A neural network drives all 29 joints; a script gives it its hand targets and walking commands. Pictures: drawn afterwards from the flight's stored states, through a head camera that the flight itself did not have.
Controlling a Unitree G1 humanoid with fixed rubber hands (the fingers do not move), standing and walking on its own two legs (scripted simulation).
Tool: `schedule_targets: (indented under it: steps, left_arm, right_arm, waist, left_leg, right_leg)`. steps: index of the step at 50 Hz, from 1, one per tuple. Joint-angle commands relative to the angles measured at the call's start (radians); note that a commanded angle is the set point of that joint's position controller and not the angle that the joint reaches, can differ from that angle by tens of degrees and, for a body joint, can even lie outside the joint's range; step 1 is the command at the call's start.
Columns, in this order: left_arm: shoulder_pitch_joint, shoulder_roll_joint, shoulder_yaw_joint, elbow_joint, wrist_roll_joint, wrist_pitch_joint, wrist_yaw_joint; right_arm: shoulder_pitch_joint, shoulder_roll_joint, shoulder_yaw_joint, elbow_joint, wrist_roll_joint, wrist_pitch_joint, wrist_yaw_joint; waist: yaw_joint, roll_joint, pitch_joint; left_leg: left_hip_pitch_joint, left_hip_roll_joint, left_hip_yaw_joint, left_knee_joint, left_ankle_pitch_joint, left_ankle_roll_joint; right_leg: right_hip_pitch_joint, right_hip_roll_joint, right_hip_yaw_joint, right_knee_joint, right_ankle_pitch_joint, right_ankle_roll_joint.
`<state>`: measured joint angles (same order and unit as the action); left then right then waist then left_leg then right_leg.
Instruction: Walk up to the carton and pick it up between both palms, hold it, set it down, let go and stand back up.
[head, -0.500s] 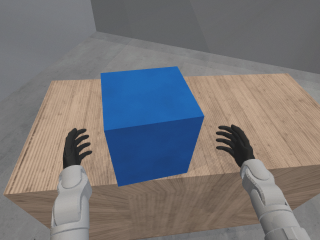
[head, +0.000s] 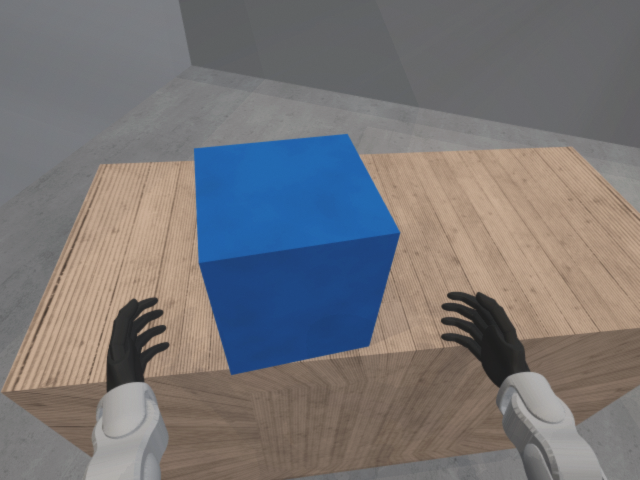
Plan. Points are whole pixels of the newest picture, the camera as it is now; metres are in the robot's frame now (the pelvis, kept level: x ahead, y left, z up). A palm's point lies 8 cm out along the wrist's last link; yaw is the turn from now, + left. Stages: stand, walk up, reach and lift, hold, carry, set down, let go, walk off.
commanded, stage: set down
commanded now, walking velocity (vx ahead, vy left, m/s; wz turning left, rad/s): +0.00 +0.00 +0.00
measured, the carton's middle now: (288, 255) +0.39 +0.09 +0.06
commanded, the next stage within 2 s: none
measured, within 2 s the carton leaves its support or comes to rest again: neither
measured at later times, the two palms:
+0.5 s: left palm (128, 390) +0.19 +0.25 +0.03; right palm (503, 383) +0.24 -0.19 +0.03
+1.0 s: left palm (134, 414) +0.18 +0.24 +0.00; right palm (513, 410) +0.22 -0.20 +0.02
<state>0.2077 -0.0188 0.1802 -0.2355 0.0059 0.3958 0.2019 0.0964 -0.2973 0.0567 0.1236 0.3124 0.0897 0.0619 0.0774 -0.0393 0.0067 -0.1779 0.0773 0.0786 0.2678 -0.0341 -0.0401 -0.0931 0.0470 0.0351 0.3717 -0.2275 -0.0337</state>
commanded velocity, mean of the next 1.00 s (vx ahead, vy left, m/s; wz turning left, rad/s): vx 0.00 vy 0.00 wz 0.00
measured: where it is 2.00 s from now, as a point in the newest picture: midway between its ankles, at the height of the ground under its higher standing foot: outside the picture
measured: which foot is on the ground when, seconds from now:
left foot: down 0.00-1.00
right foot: down 0.00-1.00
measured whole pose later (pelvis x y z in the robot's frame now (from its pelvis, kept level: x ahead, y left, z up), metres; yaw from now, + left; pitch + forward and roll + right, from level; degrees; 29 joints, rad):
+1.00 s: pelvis +0.01 +0.00 +0.00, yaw +0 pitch -3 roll +1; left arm 0.35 0.06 0.16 -0.02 -0.02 0.16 0.07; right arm 0.32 -0.30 0.06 0.07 0.27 0.00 0.05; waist 0.06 -0.04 0.05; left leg -0.16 0.06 0.08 0.26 -0.06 -0.04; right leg -0.07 0.03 0.04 0.37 -0.25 -0.03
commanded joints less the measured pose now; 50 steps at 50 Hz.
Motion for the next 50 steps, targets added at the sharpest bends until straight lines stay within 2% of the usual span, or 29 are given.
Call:
schedule_targets:
  steps: [1,6,7,8,10,12,14,16,17,21,23,25,26,27,29,30,31,32,34,35,36,37,38,41,43,44,45,46,50]
  left_arm:
    - [-0.072,0.137,-0.082,-0.155,-0.077,-0.097,-0.015]
    - [-0.012,0.151,-0.083,-0.190,-0.069,-0.118,-0.014]
    - [-0.035,0.153,-0.099,-0.148,-0.086,-0.114,-0.029]
    - [-0.036,0.174,-0.084,-0.097,-0.074,-0.113,-0.034]
    - [-0.071,0.175,-0.107,-0.187,-0.082,-0.118,-0.020]
    - [-0.073,0.172,-0.110,-0.110,-0.095,-0.118,-0.029]
    - [-0.054,0.186,-0.087,-0.033,-0.080,-0.102,-0.043]
    - [-0.062,0.180,-0.094,-0.115,-0.076,-0.107,-0.033]
    - [-0.074,0.184,-0.099,-0.124,-0.095,-0.119,-0.040]
    - [-0.048,0.203,-0.086,0.027,-0.086,-0.103,-0.071]
    - [-0.043,0.215,-0.087,-0.078,-0.085,-0.109,-0.068]
    - [0.009,0.199,-0.092,-0.082,-0.085,-0.128,-0.069]
    - [0.022,0.198,-0.088,-0.137,-0.095,-0.153,-0.062]
    - [0.060,0.199,-0.082,-0.056,-0.079,-0.152,-0.073]
    - [0.075,0.188,-0.103,-0.112,-0.098,-0.190,-0.071]
    - [0.112,0.195,-0.106,-0.069,-0.089,-0.196,-0.078]
    - [0.109,0.196,-0.097,-0.053,-0.095,-0.211,-0.085]
    - [0.142,0.197,-0.097,-0.034,-0.074,-0.220,-0.091]
    - [0.157,0.204,-0.094,0.009,-0.060,-0.237,-0.101]
    - [0.144,0.188,-0.095,-0.093,-0.074,-0.262,-0.083]
    - [0.130,0.206,-0.104,-0.021,-0.076,-0.266,-0.101]
    - [0.157,0.205,-0.101,0.103,-0.060,-0.250,-0.121]
    - [0.134,0.220,-0.098,0.017,-0.054,-0.263,-0.111]
    - [0.123,0.226,-0.079,0.166,-0.053,-0.269,-0.137]
    - [0.098,0.231,-0.094,0.047,-0.059,-0.278,-0.120]
    - [0.095,0.226,-0.082,0.113,-0.056,-0.275,-0.130]
    - [0.055,0.247,-0.094,0.067,-0.062,-0.281,-0.119]
    - [0.052,0.245,-0.087,0.160,-0.047,-0.274,-0.131]
    - [0.040,0.242,-0.103,0.179,-0.050,-0.251,-0.131]
  right_arm:
    - [-0.086,-0.192,-0.028,-0.292,0.039,-0.057,-0.017]
    - [-0.004,-0.209,-0.032,-0.292,0.030,-0.060,-0.015]
    - [-0.021,-0.201,-0.034,-0.301,0.016,-0.053,-0.023]
    - [-0.010,-0.178,-0.015,-0.300,0.005,-0.045,-0.023]
    - [-0.052,-0.190,-0.039,-0.329,0.007,-0.053,-0.010]
    - [-0.051,-0.189,-0.035,-0.331,-0.015,-0.049,-0.013]
    - [-0.012,-0.173,-0.013,-0.292,-0.012,-0.037,-0.020]
    - [0.000,-0.175,-0.031,-0.310,-0.022,-0.039,-0.014]
    - [-0.006,-0.167,-0.037,-0.328,-0.028,-0.045,-0.014]
    - [0.032,-0.138,-0.012,-0.271,-0.056,-0.022,-0.024]
    - [0.040,-0.139,-0.014,-0.307,-0.061,-0.031,-0.028]
    - [0.056,-0.182,-0.021,-0.317,-0.052,-0.039,-0.023]
    - [0.084,-0.176,-0.021,-0.330,-0.053,-0.049,-0.015]
    - [0.128,-0.158,-0.004,-0.287,-0.059,-0.051,-0.018]
    - [0.135,-0.189,-0.016,-0.317,-0.057,-0.083,-0.008]
    - [0.141,-0.177,-0.010,-0.294,-0.055,-0.093,-0.013]
    - [0.151,-0.179,-0.009,-0.268,-0.056,-0.100,-0.006]
    - [0.188,-0.175,-0.010,-0.228,-0.068,-0.107,-0.007]
    - [0.192,-0.170,0.015,-0.226,-0.066,-0.131,-0.007]
    - [0.167,-0.198,0.005,-0.278,-0.044,-0.157,0.004]
    - [0.167,-0.186,0.008,-0.257,-0.072,-0.154,-0.005]
    - [0.210,-0.138,0.032,-0.166,-0.090,-0.138,-0.014]
    - [0.177,-0.164,0.023,-0.241,-0.088,-0.159,-0.009]
    - [0.198,-0.114,0.043,-0.145,-0.109,-0.148,-0.020]
    - [0.152,-0.152,0.024,-0.190,-0.105,-0.147,-0.012]
    - [0.179,-0.115,0.038,-0.154,-0.115,-0.142,-0.015]
    - [0.138,-0.130,0.019,-0.181,-0.123,-0.135,-0.013]
    - [0.168,-0.102,0.024,-0.111,-0.135,-0.123,-0.014]
    - [0.140,-0.121,-0.002,-0.100,-0.145,-0.103,-0.007]
  waist:
    - [-0.005,-0.044,-0.084]
    - [0.002,-0.004,-0.047]
    - [-0.020,-0.032,-0.070]
    - [-0.005,-0.041,-0.039]
    - [-0.005,-0.005,-0.077]
    - [-0.021,-0.056,-0.048]
    - [-0.006,-0.048,0.020]
    - [-0.012,-0.015,-0.042]
    - [-0.021,-0.053,-0.053]
    - [-0.018,-0.067,-0.004]
    - [-0.006,-0.023,-0.031]
    - [0.010,-0.030,-0.039]
    - [-0.007,-0.032,-0.096]
    - [-0.009,-0.037,-0.071]
    - [-0.028,-0.039,-0.136]
    - [-0.027,-0.012,-0.127]
    - [-0.023,-0.045,-0.113]
    - [-0.030,-0.010,-0.124]
    - [-0.024,-0.038,-0.096]
    - [-0.014,-0.025,-0.134]
    - [-0.030,-0.070,-0.113]
    - [-0.034,-0.055,-0.027]
    - [-0.032,-0.048,-0.078]
    - [-0.030,-0.082,-0.038]
    - [-0.007,-0.029,-0.060]
    - [-0.010,-0.039,-0.025]
    - [-0.022,-0.029,-0.037]
    - [-0.020,-0.041,-0.014]
    - [-0.025,-0.017,0.010]
  left_leg:
    - [0.295,-0.071,-0.013,0.007,0.070,0.046]
    - [0.310,-0.071,-0.013,0.004,0.067,0.034]
    - [0.316,-0.072,-0.009,0.010,0.031,0.045]
    - [0.293,-0.074,-0.007,0.008,-0.004,0.051]
    - [0.317,-0.066,-0.012,0.013,-0.038,0.048]
    - [0.294,-0.071,0.000,0.007,-0.055,0.062]
    - [0.277,-0.076,0.001,0.016,-0.081,0.059]
    - [0.314,-0.069,-0.003,0.012,-0.067,0.056]
    - [0.289,-0.074,0.007,0.015,-0.060,0.065]
    - [0.275,-0.079,0.014,0.012,-0.108,0.066]
    - [0.293,-0.076,0.011,0.017,-0.046,0.058]
    - [0.341,-0.073,0.003,0.018,0.024,0.045]
    - [0.345,-0.074,-0.001,0.028,0.074,0.041]
    - [0.351,-0.083,0.007,0.036,0.116,0.039]
    - [0.393,-0.079,-0.009,0.057,0.210,0.031]
    - [0.387,-0.087,-0.006,0.058,0.216,0.027]
    - [0.371,-0.086,-0.015,0.060,0.222,0.033]
    - [0.398,-0.089,-0.013,0.062,0.255,0.021]
    - [0.382,-0.093,-0.023,0.055,0.246,0.027]
    - [0.383,-0.086,-0.036,0.053,0.263,0.022]
    - [0.366,-0.093,-0.027,0.056,0.233,0.035]
    - [0.355,-0.101,-0.021,0.048,0.174,0.035]
    - [0.368,-0.094,-0.025,0.050,0.182,0.035]
    - [0.337,-0.103,-0.014,0.038,0.091,0.048]
    - [0.353,-0.093,-0.015,0.045,0.100,0.042]
    - [0.329,-0.095,-0.011,0.037,0.061,0.050]
    - [0.322,-0.094,-0.011,0.035,0.036,0.050]
    - [0.337,-0.093,-0.005,0.040,0.012,0.053]
    - [0.324,-0.093,-0.001,0.033,-0.016,0.053]
  right_leg:
    - [-0.228,-0.035,0.059,-0.168,0.049,0.017]
    - [-0.226,-0.031,0.044,-0.175,0.012,0.004]
    - [-0.236,-0.033,0.049,-0.178,-0.040,0.007]
    - [-0.243,-0.046,0.060,-0.185,-0.084,0.010]
    - [-0.277,-0.035,0.038,-0.177,-0.153,-0.002]
    - [-0.275,-0.037,0.041,-0.181,-0.165,0.007]
    - [-0.295,-0.060,0.068,-0.204,-0.210,0.010]
    - [-0.278,-0.044,0.039,-0.179,-0.173,0.001]
    - [-0.265,-0.045,0.046,-0.192,-0.171,0.009]
    - [-0.282,-0.053,0.054,-0.205,-0.213,0.017]
    - [-0.274,-0.054,0.043,-0.194,-0.114,0.015]
    - [-0.277,-0.030,0.017,-0.194,-0.059,0.003]
    - [-0.232,-0.025,0.017,-0.182,0.022,0.008]
    - [-0.238,-0.031,0.018,-0.187,0.089,0.017]
    - [-0.227,-0.017,-0.001,-0.169,0.204,0.016]
    - [-0.218,-0.021,0.001,-0.178,0.226,0.017]
    - [-0.221,-0.021,0.007,-0.181,0.247,0.018]
    - [-0.204,-0.028,0.008,-0.183,0.300,0.018]
    - [-0.204,-0.031,0.012,-0.183,0.315,0.024]
    - [-0.206,-0.019,0.002,-0.171,0.354,0.020]
    - [-0.213,-0.024,0.010,-0.181,0.310,0.026]
    - [-0.229,-0.047,0.031,-0.201,0.295,0.036]
    - [-0.222,-0.036,0.017,-0.188,0.279,0.027]
    - [-0.219,-0.054,0.031,-0.205,0.199,0.044]
    - [-0.254,-0.037,0.016,-0.190,0.141,0.021]
    - [-0.254,-0.043,0.020,-0.200,0.098,0.020]
    - [-0.263,-0.041,0.018,-0.200,0.055,0.021]
    - [-0.263,-0.043,0.025,-0.218,-0.017,0.015]
    - [-0.296,-0.047,0.015,-0.225,-0.091,0.015]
